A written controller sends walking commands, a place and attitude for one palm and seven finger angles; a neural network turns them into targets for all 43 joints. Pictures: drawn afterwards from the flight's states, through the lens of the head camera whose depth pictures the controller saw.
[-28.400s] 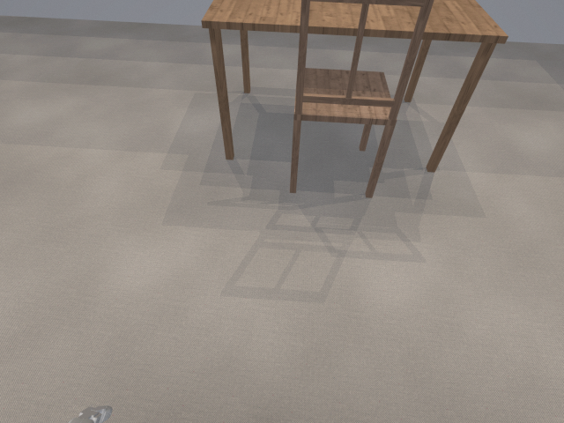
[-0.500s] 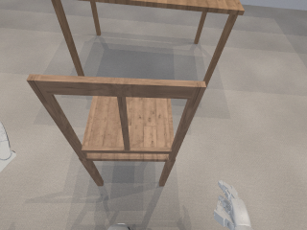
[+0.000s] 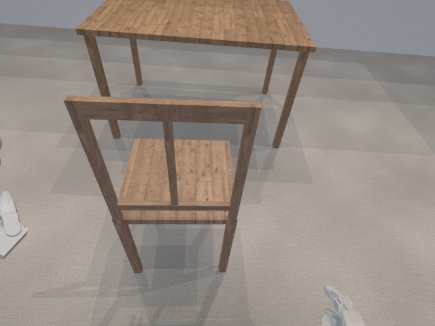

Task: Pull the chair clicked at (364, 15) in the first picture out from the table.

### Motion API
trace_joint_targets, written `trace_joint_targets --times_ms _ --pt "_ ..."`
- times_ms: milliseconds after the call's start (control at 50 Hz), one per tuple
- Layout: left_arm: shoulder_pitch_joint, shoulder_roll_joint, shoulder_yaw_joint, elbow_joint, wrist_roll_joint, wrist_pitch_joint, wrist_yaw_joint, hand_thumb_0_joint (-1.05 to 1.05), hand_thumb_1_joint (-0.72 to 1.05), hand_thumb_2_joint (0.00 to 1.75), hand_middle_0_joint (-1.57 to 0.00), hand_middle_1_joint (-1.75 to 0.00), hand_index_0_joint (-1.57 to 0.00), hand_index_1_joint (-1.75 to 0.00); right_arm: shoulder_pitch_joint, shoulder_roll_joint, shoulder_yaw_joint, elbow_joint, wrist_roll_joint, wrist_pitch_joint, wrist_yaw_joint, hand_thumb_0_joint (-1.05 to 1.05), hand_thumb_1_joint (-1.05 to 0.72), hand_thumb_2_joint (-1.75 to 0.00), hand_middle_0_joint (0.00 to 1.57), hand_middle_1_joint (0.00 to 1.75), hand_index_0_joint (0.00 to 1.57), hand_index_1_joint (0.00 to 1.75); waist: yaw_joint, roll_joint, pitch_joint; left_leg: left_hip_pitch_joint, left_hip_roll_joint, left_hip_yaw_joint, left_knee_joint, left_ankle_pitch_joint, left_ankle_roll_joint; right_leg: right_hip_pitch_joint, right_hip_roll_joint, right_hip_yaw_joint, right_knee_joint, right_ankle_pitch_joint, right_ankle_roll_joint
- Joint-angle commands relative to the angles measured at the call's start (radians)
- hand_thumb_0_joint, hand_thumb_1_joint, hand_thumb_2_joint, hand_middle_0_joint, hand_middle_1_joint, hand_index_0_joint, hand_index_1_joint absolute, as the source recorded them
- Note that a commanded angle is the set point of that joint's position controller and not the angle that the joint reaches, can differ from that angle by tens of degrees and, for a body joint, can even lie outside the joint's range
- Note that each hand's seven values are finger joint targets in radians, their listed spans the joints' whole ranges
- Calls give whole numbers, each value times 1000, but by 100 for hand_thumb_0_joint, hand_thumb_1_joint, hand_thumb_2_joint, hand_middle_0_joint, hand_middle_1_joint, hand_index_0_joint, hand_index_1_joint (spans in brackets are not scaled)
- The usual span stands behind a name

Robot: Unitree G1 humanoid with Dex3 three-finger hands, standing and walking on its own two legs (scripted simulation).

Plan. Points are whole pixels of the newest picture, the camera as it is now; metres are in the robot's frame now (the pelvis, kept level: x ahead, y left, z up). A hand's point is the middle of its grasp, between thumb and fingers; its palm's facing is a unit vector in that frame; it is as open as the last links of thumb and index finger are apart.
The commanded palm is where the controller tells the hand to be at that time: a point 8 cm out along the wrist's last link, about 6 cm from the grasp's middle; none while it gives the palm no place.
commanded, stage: stop stepping back and stand still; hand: left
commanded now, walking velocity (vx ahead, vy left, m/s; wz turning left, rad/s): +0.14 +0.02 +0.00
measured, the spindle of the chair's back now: (171, 168) +0.52 +0.14 -0.06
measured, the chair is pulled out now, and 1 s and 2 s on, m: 0.67 0.67 0.67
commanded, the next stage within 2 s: let the arm hang, fingers relaxed in 0.42 s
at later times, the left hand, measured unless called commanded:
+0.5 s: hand (0, 266) +0.15 +0.26 +0.17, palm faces +0.43 -0.77 -0.47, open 7.5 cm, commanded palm none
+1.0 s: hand out of the picture +0.00 +0.18 -0.16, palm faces +0.05 -0.98 -0.21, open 7.0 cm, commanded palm none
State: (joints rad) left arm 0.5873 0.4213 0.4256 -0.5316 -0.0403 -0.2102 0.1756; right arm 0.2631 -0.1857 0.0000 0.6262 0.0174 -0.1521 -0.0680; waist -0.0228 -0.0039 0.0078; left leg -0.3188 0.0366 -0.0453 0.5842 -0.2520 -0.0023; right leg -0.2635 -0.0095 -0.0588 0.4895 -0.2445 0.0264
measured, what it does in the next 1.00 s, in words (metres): steps on the spot: right foot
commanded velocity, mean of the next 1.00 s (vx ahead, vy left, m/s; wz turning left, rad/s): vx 0.05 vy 0.00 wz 0.00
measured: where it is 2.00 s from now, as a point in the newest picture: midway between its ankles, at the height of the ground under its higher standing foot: outside the picture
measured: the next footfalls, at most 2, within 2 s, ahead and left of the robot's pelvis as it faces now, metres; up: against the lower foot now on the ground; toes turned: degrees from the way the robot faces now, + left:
right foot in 0.46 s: +0.00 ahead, -0.11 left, +0.00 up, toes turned -5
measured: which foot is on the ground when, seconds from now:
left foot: down 0.00-1.00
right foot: down 0.00-0.28, up 0.30-0.44, down 0.46-1.00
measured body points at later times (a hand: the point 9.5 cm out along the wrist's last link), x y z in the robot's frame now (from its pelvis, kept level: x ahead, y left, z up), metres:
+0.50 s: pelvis -0.04 +0.00 +0.00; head -0.06 -0.01 +0.45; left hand +0.12 +0.30 +0.19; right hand +0.09 -0.23 -0.09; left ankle +0.03 +0.11 -0.73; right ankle -0.04 -0.11 -0.74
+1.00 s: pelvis -0.03 +0.00 +0.00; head -0.01 +0.00 +0.45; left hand +0.00 +0.23 -0.15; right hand -0.04 -0.23 -0.15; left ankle -0.01 +0.12 -0.73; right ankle -0.04 -0.11 -0.73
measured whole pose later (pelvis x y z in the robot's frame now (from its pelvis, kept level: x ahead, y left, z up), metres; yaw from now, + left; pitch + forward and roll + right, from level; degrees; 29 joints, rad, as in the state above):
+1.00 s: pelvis -0.03 +0.00 +0.00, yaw +1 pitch -1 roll -1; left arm 0.29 0.18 0.02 0.96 0.01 0.03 0.03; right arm 0.36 -0.16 0.00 1.01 -0.02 0.01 -0.03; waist -0.01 0.00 0.06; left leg -0.25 0.01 -0.03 0.49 -0.23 -0.01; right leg -0.18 -0.01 -0.11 0.46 -0.26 -0.02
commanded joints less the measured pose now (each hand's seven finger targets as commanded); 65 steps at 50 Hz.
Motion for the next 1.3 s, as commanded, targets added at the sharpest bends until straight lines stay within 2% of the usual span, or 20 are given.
trace_joint_targets --times_ms 0,100,160,220,260,280,320,340,400,440,480,500,520,580,620,660,740,820,960,1280 --pt "-79 144 91 -114 9 -42 14 0 90 90 -20 -30 -20 -30 -105 -139 -54 -153 5 -43 -10 0 -90 -90 20 30 20 30 -1 147 42 -196 48 -69 -248 -406 37 92 -10 58 -101 -217 -27" --pt "-147 162 81 -94 14 -38 6 0 90 90 -20 -30 -20 -30 -99 -136 -57 -137 -12 -21 -7 0 -90 -90 20 30 20 30 -8 -83 28 16 -46 17 52 -243 23 -151 -138 245 -285 -448 -98" --pt "-187 166 81 -109 8 -37 10 0 90 90 -20 -30 -20 -30 -103 -141 -52 -117 -13 -8 -5 0 -90 -90 20 30 20 30 -14 -147 -27 134 -52 45 174 -179 28 -246 -207 245 -290 -502 -129" --pt "-180 171 96 -149 5 -39 14 0 90 90 -20 -30 -20 -30 -106 -152 -49 -137 -8 -9 -13 0 -90 -90 20 30 20 30 -18 2 2 96 11 -77 -118 -292 62 -197 -112 152 -94 -440 -90" --pt "-141 175 121 -177 7 -34 11 0 90 90 -20 -30 -20 -30 -129 -150 -52 -149 -4 -14 -15 0 -90 -90 20 30 20 30 -5 336 -7 -120 197 -371 -468 -666 124 -38 47 11 320 -283 -18" --pt "-170 213 148 -202 11 -36 3 0 90 90 -20 -30 -20 -30 -138 -122 -60 -167 -5 -18 -16 0 -90 -90 20 30 20 30 8 380 8 -246 235 -395 -523 -686 148 25 56 19 518 -227 -10" --pt "-99 163 110 -128 12 -40 -8 0 90 90 -20 -30 -20 -30 -134 -111 -59 -159 -1 -30 9 0 -90 -90 20 30 20 30 22 182 34 -235 180 -257 -407 -418 145 37 11 30 399 -210 -25" --pt "-60 133 83 -114 6 -39 -10 0 90 90 -20 -30 -20 -30 -123 -128 -61 -154 6 -33 18 0 -90 -90 20 30 20 30 26 161 20 -156 151 -179 -371 -348 115 37 7 -10 236 -209 -26" --pt "-35 148 84 -101 1 -40 -11 0 90 90 -20 -30 -20 -30 -117 -127 -47 -144 -6 -28 14 0 -90 -90 20 30 20 30 15 235 1 -160 111 -132 -331 -395 66 195 20 -36 -94 -154 -45" --pt "-106 175 98 -81 5 -48 -11 0 90 90 -20 -30 -20 -30 -104 -128 -49 -129 -15 -21 10 0 -90 -90 20 30 20 30 2 94 3 -162 42 -55 -182 -312 36 207 -47 66 -207 -130 -92" --pt "-152 188 92 -77 6 -30 -12 0 90 90 -20 -30 -20 -30 -89 -135 -74 -120 -3 -20 10 0 -90 -90 20 30 20 30 -1 -179 -1 -33 -31 15 122 -197 12 -56 -198 339 -332 -442 -164" --pt "-161 -85 -267 611 107 142 -130 0 90 90 -20 -30 -20 -30 -26 -182 -81 41 -28 27 87 0 -90 -90 20 30 20 30 -46 -151 44 -114 10 10 269 -9 12 -132 -294 222 -145 -51 -194" --pt "-189 -122 -278 639 84 203 -153 0 90 90 -20 -30 -20 -30 49 -111 -72 53 -22 96 83 0 -90 -90 20 30 20 30 -53 -119 -22 59 -3 1 242 -47 16 -235 -247 169 -103 -86 -202" --pt "-250 -151 -331 749 77 235 -162 0 90 90 -20 -30 -20 -30 31 -124 -50 21 -51 147 84 0 -90 -90 20 30 20 30 -30 -105 94 8 56 -130 -23 -71 82 -312 -110 62 21 -316 -88" --pt "-234 -153 -340 853 80 216 -165 0 90 90 -20 -30 -20 -30 -22 -156 -43 24 -64 137 72 0 -90 -90 20 30 20 30 33 -168 56 -107 66 -149 -73 55 92 -81 -67 97 7 -68 -68" --pt "-283 -108 -342 993 74 218 -163 0 90 90 -20 -30 -20 -30 7 -125 -35 86 -52 133 64 0 -90 -90 20 30 20 30 16 -161 -10 -61 18 -79 -51 113 55 7 -128 114 -24 -2 -90" --pt "-261 -109 -378 1237 55 211 -155 0 90 90 -20 -30 -20 -30 38 -111 -17 205 -40 121 50 0 -90 -90 20 30 20 30 30 82 -55 46 39 -65 -108 295 48 93 -103 91 -14 167 -84" --pt "-235 -164 -373 1347 54 212 -144 0 90 90 -20 -30 -20 -30 82 -66 -23 272 -39 125 34 0 -90 -90 20 30 20 30 28 186 -66 87 51 -60 -139 288 47 132 -90 60 -57 177 -83" --pt "-248 -166 -400 1469 46 216 -147 0 90 90 -20 -30 -20 -30 142 -67 -21 343 -30 138 31 0 -90 -90 20 30 20 30 21 29 6 70 55 -59 -191 154 49 124 -94 53 -116 102 -80" --pt "-178 -201 -419 1579 49 212 -137 0 90 90 -20 -30 -20 -30 166 -21 -9 435 -27 142 29 0 -90 -90 20 30 20 30 19 -29 106 91 48 -32 -207 75 52 24 -92 76 -152 12 -82"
